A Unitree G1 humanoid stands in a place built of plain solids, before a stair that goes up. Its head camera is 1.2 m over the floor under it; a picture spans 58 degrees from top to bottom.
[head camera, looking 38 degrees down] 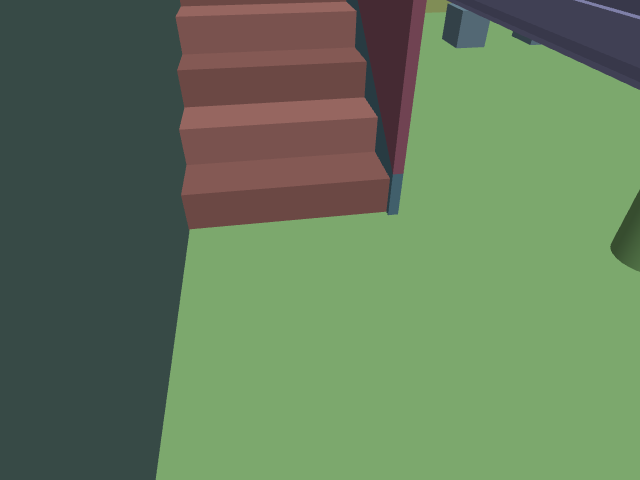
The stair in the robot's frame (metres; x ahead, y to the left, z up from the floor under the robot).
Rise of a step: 0.18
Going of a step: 0.28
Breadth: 0.95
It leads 9 degrees to the left of straight ahead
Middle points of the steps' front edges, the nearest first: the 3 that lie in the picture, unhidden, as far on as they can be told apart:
1.69 0.14 0.19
1.96 0.18 0.37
2.24 0.23 0.55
